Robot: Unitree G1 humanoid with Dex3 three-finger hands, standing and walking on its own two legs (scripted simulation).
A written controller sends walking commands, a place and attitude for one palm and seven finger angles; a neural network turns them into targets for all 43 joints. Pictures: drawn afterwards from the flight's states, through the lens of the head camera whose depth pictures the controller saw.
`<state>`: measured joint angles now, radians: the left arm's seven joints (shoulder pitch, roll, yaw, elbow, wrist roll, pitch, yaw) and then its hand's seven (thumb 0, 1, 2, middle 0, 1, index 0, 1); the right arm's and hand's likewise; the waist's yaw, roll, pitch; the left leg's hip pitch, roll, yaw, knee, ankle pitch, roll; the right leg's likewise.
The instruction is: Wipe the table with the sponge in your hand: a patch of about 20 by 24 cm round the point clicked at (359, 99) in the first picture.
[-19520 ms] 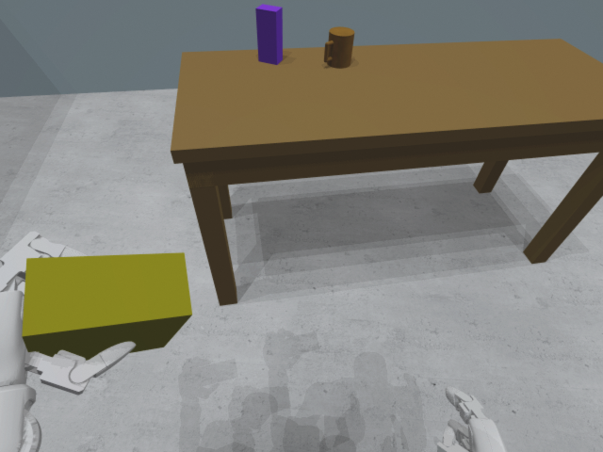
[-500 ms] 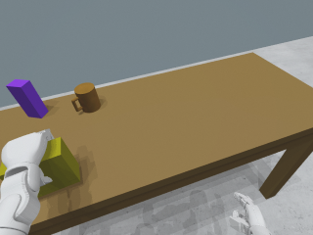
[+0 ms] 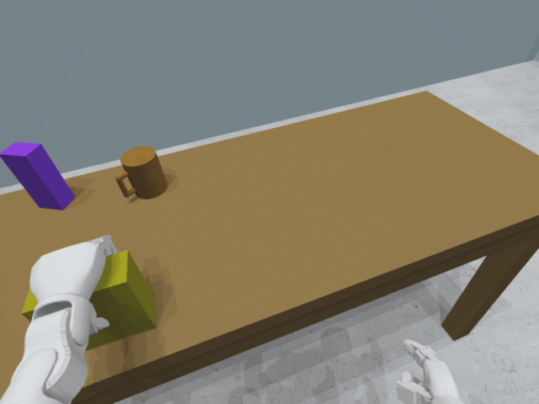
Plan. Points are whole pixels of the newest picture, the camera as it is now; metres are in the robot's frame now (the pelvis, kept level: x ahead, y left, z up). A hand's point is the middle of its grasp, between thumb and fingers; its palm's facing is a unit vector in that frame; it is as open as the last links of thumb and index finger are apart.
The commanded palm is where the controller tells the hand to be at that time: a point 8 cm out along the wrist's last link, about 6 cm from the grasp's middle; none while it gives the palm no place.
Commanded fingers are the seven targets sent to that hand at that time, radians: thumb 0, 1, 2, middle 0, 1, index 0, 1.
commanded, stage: wipe forward along the first lane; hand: left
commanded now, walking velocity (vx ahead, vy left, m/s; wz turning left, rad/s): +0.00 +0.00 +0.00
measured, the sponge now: (103, 310) +0.23 +0.32 +0.01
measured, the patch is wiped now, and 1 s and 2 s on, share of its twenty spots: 0.20 0.35 0.45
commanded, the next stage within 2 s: slide across to the middle lane in 1.64 s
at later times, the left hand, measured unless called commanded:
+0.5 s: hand (93, 273) +0.26 +0.32 +0.07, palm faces -0.07 -0.04 -1.00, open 10.5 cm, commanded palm +0.25 +0.33 +0.10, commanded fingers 0.00 0.10 1.30 -1.20 -1.60 -1.20 -1.60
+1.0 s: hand (92, 250) +0.30 +0.35 +0.07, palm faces -0.12 +0.00 -0.99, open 10.5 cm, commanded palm +0.30 +0.36 +0.10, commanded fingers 0.00 0.10 1.30 -1.20 -1.60 -1.20 -1.60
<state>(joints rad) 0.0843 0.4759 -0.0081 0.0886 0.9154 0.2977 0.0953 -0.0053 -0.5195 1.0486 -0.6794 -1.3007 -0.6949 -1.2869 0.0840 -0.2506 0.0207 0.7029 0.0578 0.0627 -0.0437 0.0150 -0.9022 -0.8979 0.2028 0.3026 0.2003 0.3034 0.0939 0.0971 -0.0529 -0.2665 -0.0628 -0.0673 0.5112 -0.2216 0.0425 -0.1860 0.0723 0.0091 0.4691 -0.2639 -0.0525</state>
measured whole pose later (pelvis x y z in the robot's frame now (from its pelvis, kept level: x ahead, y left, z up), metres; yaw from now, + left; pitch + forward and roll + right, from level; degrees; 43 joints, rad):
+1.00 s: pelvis -0.03 -0.05 -0.02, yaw +0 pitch +7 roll -1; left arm -0.44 0.70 0.16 0.85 0.98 0.01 0.08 0.04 -0.56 1.06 -0.73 -1.25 -0.74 -1.25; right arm 0.24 -0.31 -0.01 0.73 0.09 0.09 -0.07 0.01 -0.90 -0.90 0.20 0.30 0.20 0.30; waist 0.01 0.08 -0.09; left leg -0.56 -0.01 -0.11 0.69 -0.26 0.05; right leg -0.47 0.14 -0.04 0.63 -0.28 -0.12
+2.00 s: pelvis +0.01 +0.02 -0.01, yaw +0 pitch +12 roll -4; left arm -0.66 0.72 0.04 0.94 1.02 0.01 0.09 0.02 -0.57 1.07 -0.72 -1.25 -0.73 -1.26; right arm 0.29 -0.27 -0.01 0.72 0.10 0.11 -0.05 0.01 -0.90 -0.90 0.20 0.30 0.20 0.30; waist 0.00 0.06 -0.13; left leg -0.59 -0.08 -0.10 0.67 -0.28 0.07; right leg -0.47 0.08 -0.01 0.55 -0.29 -0.02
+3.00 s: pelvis +0.03 +0.00 +0.00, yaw +0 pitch +6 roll -2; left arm -0.42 0.50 -0.04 0.65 0.96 0.32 0.11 -0.01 -0.50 1.06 -0.62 -1.36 -0.63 -1.36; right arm 0.18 -0.29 0.01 0.68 0.09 0.17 -0.02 0.01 -0.90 -0.90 0.20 0.30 0.20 0.30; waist 0.00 0.07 -0.12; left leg -0.37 -0.06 -0.09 0.54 -0.27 0.04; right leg -0.27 0.09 0.01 0.44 -0.28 -0.06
